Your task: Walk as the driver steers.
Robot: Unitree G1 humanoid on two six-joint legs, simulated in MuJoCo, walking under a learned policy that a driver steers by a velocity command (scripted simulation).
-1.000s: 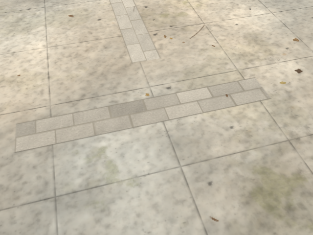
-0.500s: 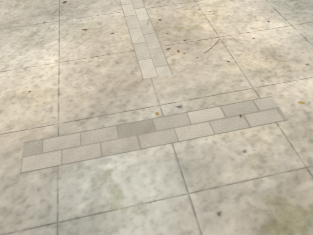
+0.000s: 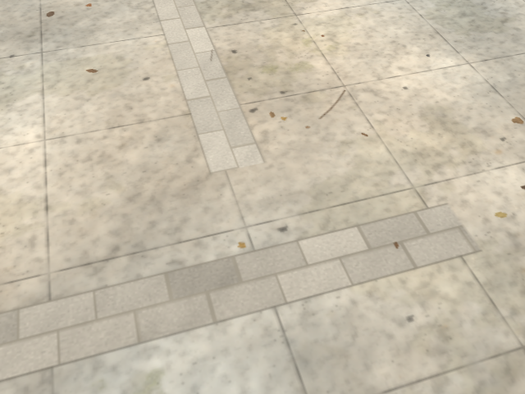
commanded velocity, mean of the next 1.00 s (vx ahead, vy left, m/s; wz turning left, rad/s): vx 0.47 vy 0.00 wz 0.27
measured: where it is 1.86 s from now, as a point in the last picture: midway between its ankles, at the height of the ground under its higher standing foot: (254, 330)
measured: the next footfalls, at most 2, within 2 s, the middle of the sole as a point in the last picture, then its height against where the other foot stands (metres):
right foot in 0.32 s outside the picture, level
left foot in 0.88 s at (216, 347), level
